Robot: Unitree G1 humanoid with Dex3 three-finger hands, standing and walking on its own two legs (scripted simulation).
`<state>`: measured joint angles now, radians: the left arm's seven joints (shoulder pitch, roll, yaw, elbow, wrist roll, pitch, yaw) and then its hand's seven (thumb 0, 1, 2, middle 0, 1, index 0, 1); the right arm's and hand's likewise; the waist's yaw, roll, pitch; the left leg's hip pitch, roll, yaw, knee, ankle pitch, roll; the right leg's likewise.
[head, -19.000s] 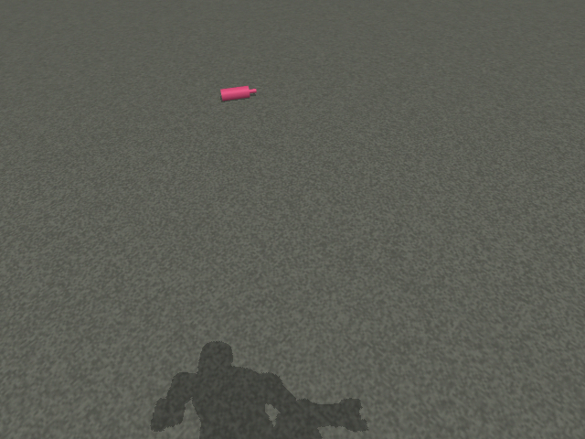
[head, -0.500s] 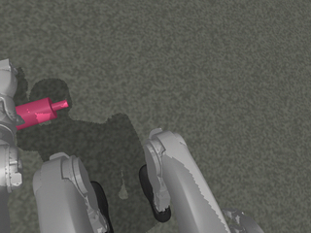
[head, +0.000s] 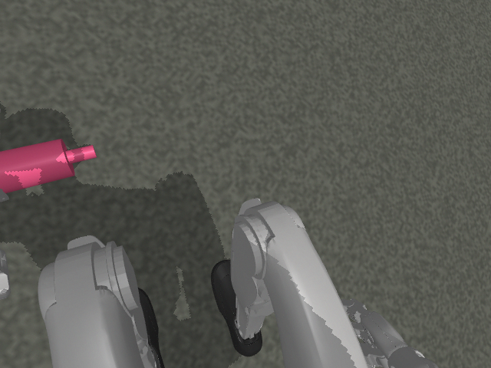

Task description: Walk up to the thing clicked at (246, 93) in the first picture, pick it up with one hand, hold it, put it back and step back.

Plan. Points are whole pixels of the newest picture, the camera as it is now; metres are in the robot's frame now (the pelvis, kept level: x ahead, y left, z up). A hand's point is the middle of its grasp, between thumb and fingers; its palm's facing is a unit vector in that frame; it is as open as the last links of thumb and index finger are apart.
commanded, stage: rest palm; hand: left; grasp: from above
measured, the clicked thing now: (28, 166) +0.46 +0.29 -0.28
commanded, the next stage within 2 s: close in 0.72 s
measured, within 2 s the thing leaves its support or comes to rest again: neither
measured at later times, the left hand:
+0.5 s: hand (1, 166) +0.45 +0.31 -0.24, palm faces -0.42 -0.15 -0.90, open 14.3 cm
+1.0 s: hand (5, 169) +0.45 +0.31 -0.25, palm faces -0.43 -0.15 -0.89, open 13.7 cm
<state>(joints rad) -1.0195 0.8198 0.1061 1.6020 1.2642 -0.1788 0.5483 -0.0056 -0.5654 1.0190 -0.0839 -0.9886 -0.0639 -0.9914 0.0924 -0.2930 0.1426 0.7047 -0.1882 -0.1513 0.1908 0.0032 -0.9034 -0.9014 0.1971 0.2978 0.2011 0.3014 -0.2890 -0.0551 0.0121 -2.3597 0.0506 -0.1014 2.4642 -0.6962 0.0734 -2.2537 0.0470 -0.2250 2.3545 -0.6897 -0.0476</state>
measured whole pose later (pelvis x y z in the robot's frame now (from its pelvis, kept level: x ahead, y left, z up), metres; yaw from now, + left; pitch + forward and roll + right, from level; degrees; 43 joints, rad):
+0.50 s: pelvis +0.00 +0.00 -0.01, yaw -3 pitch +29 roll -12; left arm -0.99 0.97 0.19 1.66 1.27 -0.25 0.58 -0.01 -0.54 0.99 -0.08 -0.99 -0.07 -0.99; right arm 0.18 -0.31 0.24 0.71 -0.23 -0.19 0.23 0.00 -0.90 -0.90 0.20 0.30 0.20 0.30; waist -0.34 -0.10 0.12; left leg -2.37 0.07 -0.17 2.52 -0.70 0.06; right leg -2.25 0.07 -0.28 2.37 -0.66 -0.05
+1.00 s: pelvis -0.01 +0.00 -0.01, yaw -4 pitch +28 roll -14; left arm -1.01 1.00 0.16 1.71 1.26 -0.22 0.61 -0.01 -0.45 0.96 -0.14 -1.00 -0.13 -0.99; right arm 0.12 -0.32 0.28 0.67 -0.24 -0.26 0.27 0.00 -0.90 -0.90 0.20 0.30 0.20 0.30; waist -0.36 -0.13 0.15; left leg -2.35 0.07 -0.19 2.54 -0.71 0.06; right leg -2.23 0.08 -0.30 2.37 -0.66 -0.04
